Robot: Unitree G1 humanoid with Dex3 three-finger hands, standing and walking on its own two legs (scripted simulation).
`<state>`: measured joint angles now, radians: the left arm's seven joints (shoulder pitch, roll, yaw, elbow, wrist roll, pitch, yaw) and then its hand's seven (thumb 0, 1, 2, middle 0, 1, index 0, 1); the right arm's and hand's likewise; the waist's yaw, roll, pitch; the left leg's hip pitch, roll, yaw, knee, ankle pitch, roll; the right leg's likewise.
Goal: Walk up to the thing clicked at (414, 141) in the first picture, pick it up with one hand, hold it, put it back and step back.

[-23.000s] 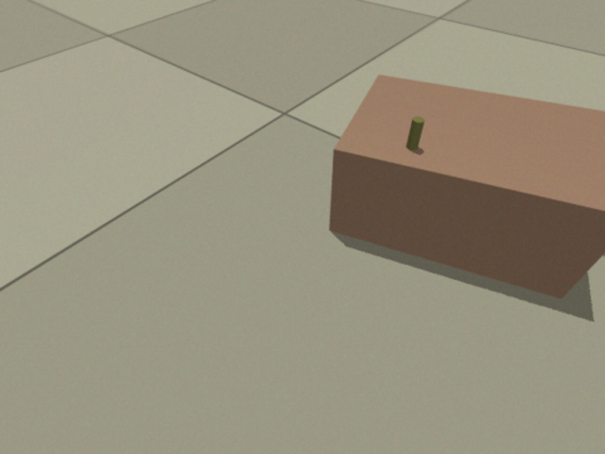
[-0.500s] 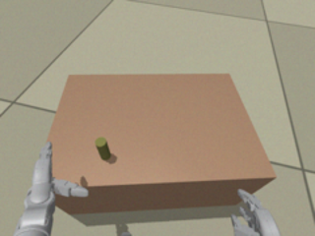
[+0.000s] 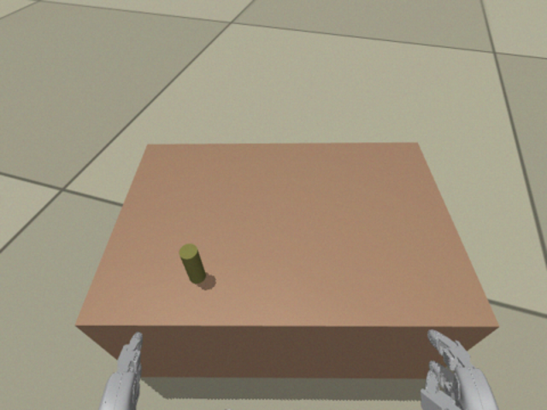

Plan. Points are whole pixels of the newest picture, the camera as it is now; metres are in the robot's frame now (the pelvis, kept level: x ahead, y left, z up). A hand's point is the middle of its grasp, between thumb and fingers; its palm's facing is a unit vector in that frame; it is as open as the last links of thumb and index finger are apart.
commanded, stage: home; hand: left
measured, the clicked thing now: (193, 264) +0.48 +0.22 -0.21
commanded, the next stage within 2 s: stand in 1.82 s
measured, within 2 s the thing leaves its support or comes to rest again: neither
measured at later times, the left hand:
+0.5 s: hand (161, 402) +0.17 +0.18 -0.05, palm faces +0.12 -0.96 -0.23, open 17.7 cm
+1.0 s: hand (158, 398) +0.17 +0.19 -0.05, palm faces +0.12 -0.97 -0.23, open 17.6 cm
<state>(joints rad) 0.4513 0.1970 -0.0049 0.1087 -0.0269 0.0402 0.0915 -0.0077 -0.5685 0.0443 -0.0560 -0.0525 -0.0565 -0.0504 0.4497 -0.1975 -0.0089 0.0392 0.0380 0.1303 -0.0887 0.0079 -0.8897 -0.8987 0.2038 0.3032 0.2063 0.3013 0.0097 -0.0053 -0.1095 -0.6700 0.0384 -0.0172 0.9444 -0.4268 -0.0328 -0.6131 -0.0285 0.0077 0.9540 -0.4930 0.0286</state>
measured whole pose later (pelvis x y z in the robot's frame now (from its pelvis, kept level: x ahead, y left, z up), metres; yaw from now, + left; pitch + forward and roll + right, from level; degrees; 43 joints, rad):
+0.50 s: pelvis -0.01 +0.00 -0.01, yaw -1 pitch +9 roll +0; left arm 0.46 0.20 0.00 0.09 -0.02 0.02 0.10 -0.01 -0.59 0.03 -0.05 -0.05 -0.05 -0.05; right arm 0.47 -0.19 -0.01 0.00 0.04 0.13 -0.08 0.01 -0.90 -0.90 0.20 0.30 0.21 0.30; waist 0.01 -0.01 -0.12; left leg -0.70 0.04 0.00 0.98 -0.43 -0.03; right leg -0.65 -0.03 0.02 0.99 -0.50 0.03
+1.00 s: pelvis +0.00 +0.01 -0.01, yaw -1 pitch +9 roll +0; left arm 0.47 0.20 0.00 0.06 -0.02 0.03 0.10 -0.01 -0.57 0.04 -0.05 -0.05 -0.05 -0.05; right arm 0.48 -0.19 -0.01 0.00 0.03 0.12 -0.09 0.01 -0.90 -0.90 0.20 0.30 0.21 0.30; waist 0.01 -0.01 -0.12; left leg -0.71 0.04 0.00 1.00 -0.45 -0.02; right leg -0.66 -0.03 0.03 0.99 -0.50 0.04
